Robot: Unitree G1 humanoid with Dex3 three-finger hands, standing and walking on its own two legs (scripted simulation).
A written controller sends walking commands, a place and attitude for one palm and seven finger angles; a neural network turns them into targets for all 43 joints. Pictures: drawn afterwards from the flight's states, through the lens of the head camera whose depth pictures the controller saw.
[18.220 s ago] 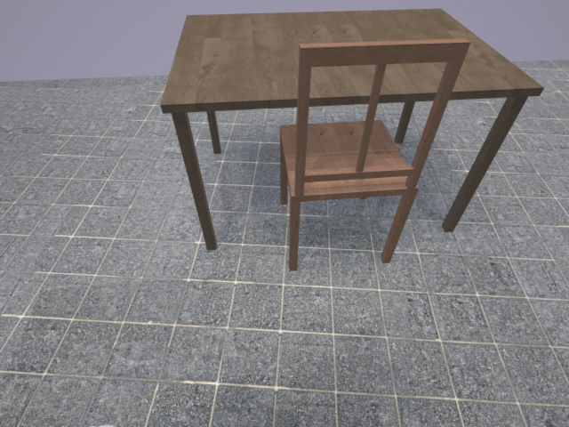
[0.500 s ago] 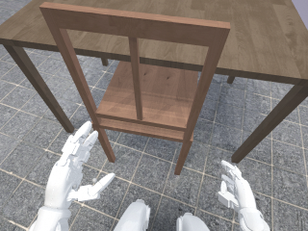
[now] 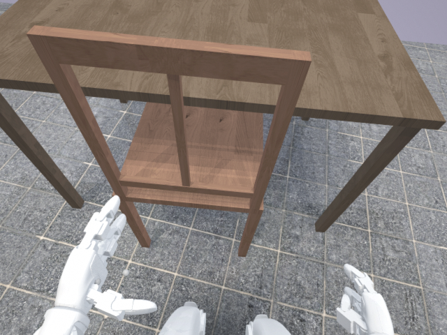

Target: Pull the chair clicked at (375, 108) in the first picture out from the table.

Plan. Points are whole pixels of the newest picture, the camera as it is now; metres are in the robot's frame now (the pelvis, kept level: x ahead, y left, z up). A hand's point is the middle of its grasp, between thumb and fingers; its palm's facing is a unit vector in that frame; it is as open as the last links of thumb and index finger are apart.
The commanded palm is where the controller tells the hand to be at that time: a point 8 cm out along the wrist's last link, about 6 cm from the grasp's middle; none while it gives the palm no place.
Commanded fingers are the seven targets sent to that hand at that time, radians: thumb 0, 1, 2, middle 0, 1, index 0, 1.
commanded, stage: raise the hand toward the chair's back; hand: left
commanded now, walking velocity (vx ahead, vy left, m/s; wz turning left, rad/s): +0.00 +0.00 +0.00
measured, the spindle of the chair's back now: (181, 141) +0.49 +0.11 +0.02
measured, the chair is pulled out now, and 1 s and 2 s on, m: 0.00 0.00 0.00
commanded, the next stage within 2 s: aim the fingers beside a spindle in 0.94 s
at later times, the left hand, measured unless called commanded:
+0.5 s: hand (99, 239) +0.26 +0.21 +0.06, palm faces +0.02 -1.00 -0.08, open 16.9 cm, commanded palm +0.23 +0.25 +0.05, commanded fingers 0.00 -0.50 0.30 -0.06 -0.08 -0.06 -0.08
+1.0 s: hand (104, 246) +0.25 +0.20 +0.06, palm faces -0.02 -1.00 -0.05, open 16.9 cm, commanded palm +0.23 +0.25 +0.05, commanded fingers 0.00 -0.50 0.30 -0.06 -0.08 -0.06 -0.08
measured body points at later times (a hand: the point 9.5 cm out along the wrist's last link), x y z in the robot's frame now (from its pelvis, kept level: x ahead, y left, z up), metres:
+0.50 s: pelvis +0.01 -0.01 +0.01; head +0.07 +0.00 +0.46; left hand +0.25 +0.26 +0.06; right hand +0.18 -0.26 -0.07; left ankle +0.04 +0.07 -0.65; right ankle +0.00 -0.12 -0.65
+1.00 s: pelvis +0.01 -0.01 +0.02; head +0.07 +0.00 +0.46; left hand +0.24 +0.25 +0.06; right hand +0.19 -0.25 -0.06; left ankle +0.04 +0.07 -0.65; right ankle +0.00 -0.12 -0.65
